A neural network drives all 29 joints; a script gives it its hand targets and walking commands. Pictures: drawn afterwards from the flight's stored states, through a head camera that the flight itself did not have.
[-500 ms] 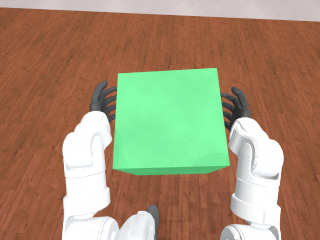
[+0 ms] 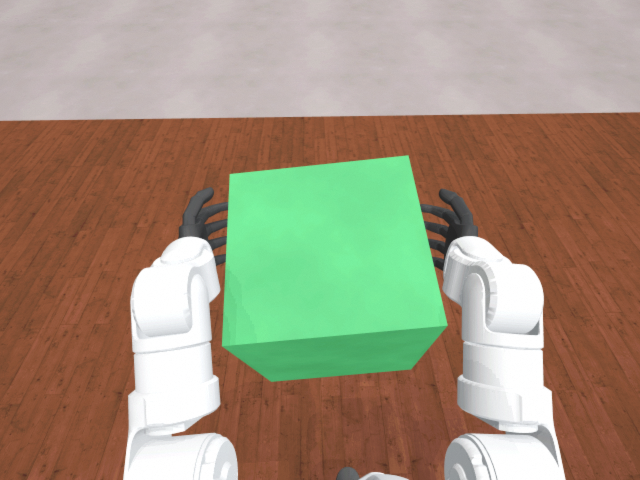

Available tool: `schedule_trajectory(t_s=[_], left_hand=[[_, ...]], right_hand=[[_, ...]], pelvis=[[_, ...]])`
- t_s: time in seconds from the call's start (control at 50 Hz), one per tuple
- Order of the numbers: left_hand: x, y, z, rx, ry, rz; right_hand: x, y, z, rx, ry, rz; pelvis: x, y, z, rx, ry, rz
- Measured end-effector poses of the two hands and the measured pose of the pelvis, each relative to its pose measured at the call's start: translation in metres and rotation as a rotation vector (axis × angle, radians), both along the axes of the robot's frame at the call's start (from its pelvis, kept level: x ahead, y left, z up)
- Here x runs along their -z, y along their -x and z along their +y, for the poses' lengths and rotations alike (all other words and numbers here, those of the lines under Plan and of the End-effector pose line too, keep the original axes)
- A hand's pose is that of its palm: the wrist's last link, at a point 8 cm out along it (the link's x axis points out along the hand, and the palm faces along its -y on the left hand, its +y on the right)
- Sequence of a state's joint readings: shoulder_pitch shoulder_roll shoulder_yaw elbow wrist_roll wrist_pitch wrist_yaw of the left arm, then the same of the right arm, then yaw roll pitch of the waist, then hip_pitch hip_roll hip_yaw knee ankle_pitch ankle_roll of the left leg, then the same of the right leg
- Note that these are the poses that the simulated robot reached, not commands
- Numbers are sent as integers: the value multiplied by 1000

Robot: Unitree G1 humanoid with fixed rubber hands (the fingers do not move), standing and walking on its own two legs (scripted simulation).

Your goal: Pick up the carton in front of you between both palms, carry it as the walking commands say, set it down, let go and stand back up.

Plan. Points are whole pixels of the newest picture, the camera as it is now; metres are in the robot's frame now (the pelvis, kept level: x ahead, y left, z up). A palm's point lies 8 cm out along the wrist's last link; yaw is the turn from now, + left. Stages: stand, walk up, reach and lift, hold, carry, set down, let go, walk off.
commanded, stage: carry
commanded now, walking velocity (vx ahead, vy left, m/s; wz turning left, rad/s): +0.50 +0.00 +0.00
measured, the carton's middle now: (331, 283) +0.35 -0.01 +0.04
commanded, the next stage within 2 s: none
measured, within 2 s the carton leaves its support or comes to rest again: neither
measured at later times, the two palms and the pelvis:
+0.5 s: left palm (211, 114) +0.65 +0.17 +0.10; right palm (385, 110) +0.65 -0.13 +0.10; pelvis +0.31 +0.01 -0.03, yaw -1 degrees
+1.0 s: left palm (252, 48) +0.96 +0.12 +0.07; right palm (383, 48) +0.94 -0.17 +0.07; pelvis +0.61 -0.02 -0.05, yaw -1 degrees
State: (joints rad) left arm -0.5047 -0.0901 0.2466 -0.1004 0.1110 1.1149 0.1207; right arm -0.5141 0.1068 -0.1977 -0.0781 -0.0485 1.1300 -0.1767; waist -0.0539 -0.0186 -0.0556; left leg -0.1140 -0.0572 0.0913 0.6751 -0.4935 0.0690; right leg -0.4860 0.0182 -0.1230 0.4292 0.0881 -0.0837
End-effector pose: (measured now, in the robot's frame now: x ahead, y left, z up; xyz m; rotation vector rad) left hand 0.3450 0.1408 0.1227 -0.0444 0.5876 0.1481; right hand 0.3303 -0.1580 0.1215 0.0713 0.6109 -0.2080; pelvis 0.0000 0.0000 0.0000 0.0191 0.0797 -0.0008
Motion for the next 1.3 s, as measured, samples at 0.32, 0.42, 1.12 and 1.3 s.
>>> schedule_trajectory(t_s=[0.32, 0.42, 1.12, 1.3], left_hand=[[26, -165, 13, -116, -21, 101], [13, -242, 19, -96, -18, 37], [81, -657, -15, -92, -43, 173], [69, -754, -7, -114, -31, 97]], right_hand=[[26, -194, 18, -62, -24, 30], [15, -262, 24, -45, -15, -35], [82, -675, -11, -38, -7, 103], [70, -777, -3, -43, -20, 26]], pelvis=[[-5, -170, -17, 4, 0, 21], [5, -241, -4, 11, 15, 23], [48, -666, -31, 10, 1, 5], [41, -755, -33, 9, -4, 21]])
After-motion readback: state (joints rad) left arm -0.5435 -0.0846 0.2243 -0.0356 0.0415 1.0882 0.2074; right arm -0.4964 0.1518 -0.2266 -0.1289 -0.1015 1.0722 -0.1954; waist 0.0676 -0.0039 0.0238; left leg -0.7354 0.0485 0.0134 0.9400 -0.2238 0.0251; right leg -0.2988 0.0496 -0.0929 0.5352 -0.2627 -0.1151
